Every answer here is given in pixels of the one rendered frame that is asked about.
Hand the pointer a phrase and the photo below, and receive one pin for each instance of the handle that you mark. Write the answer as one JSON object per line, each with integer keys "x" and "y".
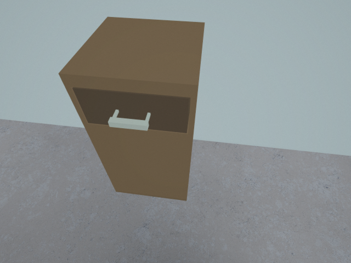
{"x": 129, "y": 123}

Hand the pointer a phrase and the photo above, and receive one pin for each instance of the drawer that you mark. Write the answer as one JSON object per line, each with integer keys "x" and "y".
{"x": 168, "y": 113}

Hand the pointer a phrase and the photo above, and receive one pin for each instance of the cabinet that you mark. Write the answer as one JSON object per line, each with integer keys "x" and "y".
{"x": 161, "y": 57}

